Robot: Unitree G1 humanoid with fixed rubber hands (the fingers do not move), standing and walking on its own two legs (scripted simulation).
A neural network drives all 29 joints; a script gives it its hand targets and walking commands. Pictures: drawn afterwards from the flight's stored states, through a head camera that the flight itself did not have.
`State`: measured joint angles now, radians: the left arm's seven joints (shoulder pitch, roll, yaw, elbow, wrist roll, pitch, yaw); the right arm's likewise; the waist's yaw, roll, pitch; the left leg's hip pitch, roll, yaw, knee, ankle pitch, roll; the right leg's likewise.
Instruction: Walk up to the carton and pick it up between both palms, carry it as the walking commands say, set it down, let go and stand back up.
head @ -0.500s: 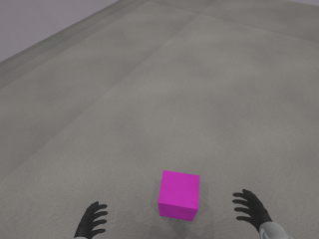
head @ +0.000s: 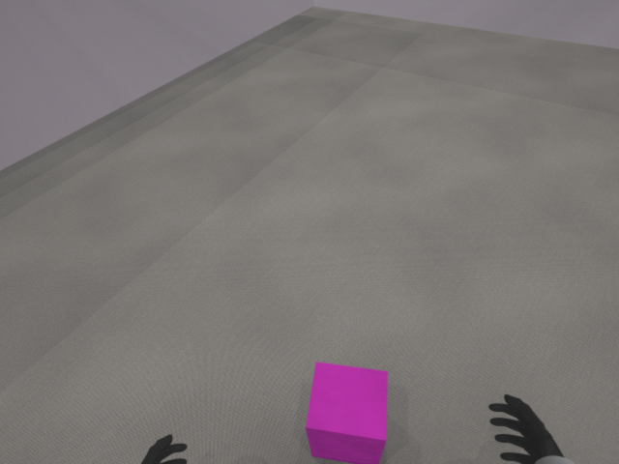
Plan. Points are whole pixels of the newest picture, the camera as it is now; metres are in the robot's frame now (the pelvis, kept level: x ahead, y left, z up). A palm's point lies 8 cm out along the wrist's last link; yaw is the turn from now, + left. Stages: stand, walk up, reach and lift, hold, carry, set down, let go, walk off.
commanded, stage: stand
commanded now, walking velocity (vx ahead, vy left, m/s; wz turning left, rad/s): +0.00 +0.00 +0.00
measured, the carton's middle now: (347, 416) +0.38 -0.05 -0.63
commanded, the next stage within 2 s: none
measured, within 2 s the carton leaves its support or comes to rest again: neither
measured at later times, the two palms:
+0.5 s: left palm out of the picture +0.11 +0.25 -0.10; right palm out of the picture +0.14 -0.28 -0.09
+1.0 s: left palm out of the picture +0.07 +0.24 -0.10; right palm out of the picture +0.09 -0.29 -0.10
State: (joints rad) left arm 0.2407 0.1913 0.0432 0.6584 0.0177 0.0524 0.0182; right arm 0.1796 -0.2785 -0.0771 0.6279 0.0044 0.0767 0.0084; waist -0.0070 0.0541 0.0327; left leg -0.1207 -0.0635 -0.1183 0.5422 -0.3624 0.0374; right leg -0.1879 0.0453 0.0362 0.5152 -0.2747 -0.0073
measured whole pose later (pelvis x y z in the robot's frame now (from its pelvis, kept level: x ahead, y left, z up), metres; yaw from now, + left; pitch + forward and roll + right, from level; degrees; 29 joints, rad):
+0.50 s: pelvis +0.01 +0.00 +0.00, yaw +0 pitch -2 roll -1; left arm 0.24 0.20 0.04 0.77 0.02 0.02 0.02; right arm 0.18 -0.29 -0.08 0.74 0.00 0.03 -0.01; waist -0.01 0.04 0.00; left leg -0.13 -0.06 -0.12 0.54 -0.37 0.04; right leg -0.20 0.05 0.04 0.52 -0.28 -0.01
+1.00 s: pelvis -0.02 -0.01 +0.00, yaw +0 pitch -4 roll +0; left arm 0.24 0.21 0.04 0.86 0.02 0.00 0.02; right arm 0.18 -0.30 -0.08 0.85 0.00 0.01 -0.01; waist -0.01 0.04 0.00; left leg -0.12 -0.06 -0.12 0.51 -0.32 0.03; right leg -0.20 0.04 0.04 0.51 -0.25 -0.02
